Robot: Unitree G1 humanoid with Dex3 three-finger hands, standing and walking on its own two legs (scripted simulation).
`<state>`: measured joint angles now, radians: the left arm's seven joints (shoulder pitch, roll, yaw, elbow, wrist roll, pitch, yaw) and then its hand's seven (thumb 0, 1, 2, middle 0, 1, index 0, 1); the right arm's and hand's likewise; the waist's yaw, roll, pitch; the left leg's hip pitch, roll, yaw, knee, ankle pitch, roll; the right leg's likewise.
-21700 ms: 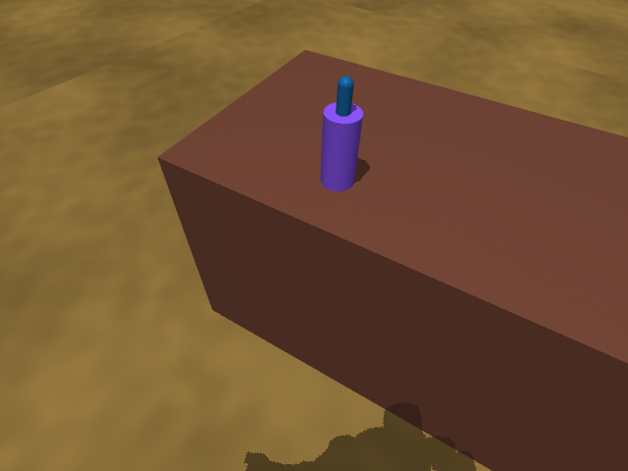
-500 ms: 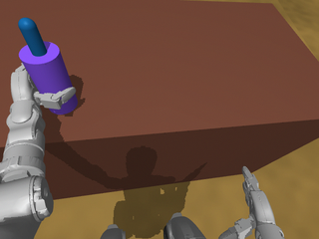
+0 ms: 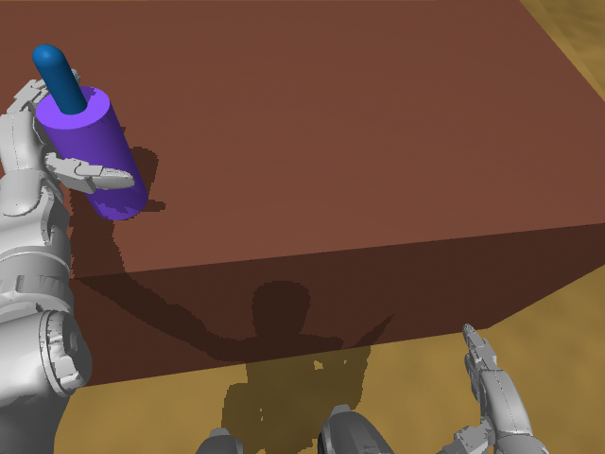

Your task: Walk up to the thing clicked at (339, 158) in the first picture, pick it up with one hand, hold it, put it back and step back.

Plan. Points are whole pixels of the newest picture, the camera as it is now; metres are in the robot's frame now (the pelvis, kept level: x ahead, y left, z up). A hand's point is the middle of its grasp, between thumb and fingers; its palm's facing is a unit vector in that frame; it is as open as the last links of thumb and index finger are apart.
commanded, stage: withdraw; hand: left
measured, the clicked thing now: (90, 139) +0.50 +0.21 +0.11
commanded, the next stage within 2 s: rise in 0.40 s
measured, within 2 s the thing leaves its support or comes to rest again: neither
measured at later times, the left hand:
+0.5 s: hand out of the picture +0.50 +0.28 +0.19, palm faces +0.25 -0.97 -0.03, open 17.7 cm
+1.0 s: hand out of the picture +0.39 +0.37 +0.12, palm faces +0.40 -0.84 -0.37, open 17.7 cm
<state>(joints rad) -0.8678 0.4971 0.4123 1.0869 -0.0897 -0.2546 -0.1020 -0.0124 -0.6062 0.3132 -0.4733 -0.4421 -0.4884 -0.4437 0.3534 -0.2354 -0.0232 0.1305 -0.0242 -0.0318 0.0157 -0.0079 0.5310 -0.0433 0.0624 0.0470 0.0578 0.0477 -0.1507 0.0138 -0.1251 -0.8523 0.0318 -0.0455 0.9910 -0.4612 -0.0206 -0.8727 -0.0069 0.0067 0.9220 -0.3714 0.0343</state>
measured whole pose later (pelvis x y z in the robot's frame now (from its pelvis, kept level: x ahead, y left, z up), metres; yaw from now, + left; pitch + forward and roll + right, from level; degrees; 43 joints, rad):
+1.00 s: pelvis +0.03 +0.02 +0.03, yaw +1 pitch +11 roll -2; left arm -0.41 0.61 0.36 0.73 -0.01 0.03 -0.04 -0.01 -0.59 0.02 -0.07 -0.02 -0.06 -0.04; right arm 0.33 -0.27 -0.04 0.41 0.06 -0.05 0.00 -0.01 0.50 -0.06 0.06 0.05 0.06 0.05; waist -0.01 0.03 -0.14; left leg -0.54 0.02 -0.04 0.79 -0.43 0.00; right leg -0.55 -0.02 0.00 0.69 -0.33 0.04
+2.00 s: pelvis -0.01 -0.01 +0.03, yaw +2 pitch +1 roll +1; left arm 0.53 0.34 0.35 -0.29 -0.08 -0.20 0.03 -0.01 -0.54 0.06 -0.07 -0.05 -0.07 -0.06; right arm 0.41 -0.23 -0.16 0.33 0.04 -0.10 -0.07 -0.01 0.43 -0.13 0.09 0.09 0.08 0.09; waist 0.05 0.02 -0.03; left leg -0.43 0.00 -0.04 0.78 -0.38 -0.03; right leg -0.47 -0.04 0.00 0.80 -0.35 0.02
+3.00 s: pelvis +0.01 -0.01 +0.01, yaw +1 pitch +7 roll -1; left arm 0.45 0.20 -0.01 0.06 -0.02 0.13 0.12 -0.01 -0.52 0.07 -0.06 -0.05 -0.06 -0.06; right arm 0.28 -0.21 0.01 0.50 0.02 -0.06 -0.11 0.01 -0.90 -0.90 0.21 0.30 0.20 0.30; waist -0.01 0.01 -0.08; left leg -0.58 0.03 -0.06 0.94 -0.49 -0.03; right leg -0.61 -0.01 -0.01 0.90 -0.42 0.02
